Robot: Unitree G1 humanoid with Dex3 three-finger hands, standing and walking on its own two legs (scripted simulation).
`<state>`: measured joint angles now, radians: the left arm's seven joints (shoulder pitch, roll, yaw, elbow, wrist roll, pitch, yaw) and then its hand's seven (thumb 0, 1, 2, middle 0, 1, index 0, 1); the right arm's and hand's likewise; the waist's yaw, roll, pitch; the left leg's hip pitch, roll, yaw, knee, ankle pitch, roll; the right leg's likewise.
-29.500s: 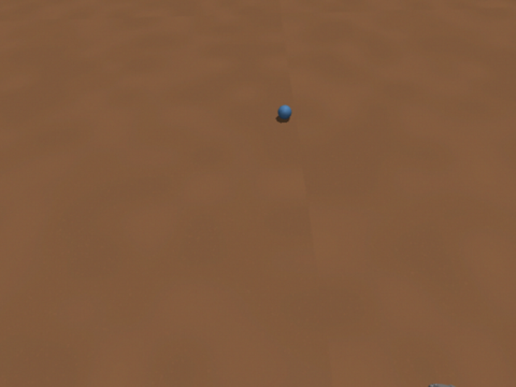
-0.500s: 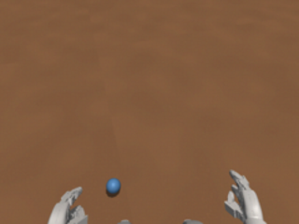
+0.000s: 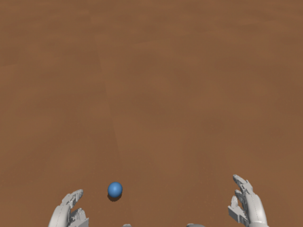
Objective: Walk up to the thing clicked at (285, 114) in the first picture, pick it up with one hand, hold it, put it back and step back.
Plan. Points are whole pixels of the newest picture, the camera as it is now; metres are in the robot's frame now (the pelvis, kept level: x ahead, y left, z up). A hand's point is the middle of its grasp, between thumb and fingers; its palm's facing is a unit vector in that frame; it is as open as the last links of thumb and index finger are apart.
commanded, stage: home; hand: left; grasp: from above
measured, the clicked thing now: (115, 189) +0.45 +0.22 -0.67
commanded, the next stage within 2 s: stand in 0.38 s
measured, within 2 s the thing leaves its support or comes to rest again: neither
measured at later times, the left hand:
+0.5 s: hand (86, 225) +0.16 +0.18 -0.05, palm faces +0.02 -0.97 -0.23, open 7.4 cm
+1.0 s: hand out of the picture +0.04 +0.23 -0.11, palm faces +0.02 -0.95 -0.32, open 7.4 cm
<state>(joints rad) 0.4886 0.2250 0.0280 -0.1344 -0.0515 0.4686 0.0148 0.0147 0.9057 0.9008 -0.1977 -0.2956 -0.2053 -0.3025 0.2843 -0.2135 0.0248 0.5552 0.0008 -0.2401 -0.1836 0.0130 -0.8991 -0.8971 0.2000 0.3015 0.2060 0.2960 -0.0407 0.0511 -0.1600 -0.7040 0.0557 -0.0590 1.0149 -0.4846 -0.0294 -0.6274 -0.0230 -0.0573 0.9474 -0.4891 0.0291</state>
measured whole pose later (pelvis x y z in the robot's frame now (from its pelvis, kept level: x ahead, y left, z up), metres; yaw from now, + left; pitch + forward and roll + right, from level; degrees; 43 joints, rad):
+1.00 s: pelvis -0.01 +0.00 +0.05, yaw +0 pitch -3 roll +0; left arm 0.23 0.28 0.04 1.00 0.03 0.02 0.03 0.01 0.91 0.90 -0.20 -0.30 -0.21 -0.30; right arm 0.20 -0.29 -0.04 1.01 -0.04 -0.01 -0.02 0.01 -0.90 -0.90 0.20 0.30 0.20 0.30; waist 0.02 0.01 0.06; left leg -0.25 0.03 -0.01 0.58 -0.29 -0.02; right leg -0.20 -0.05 -0.03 0.55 -0.30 0.04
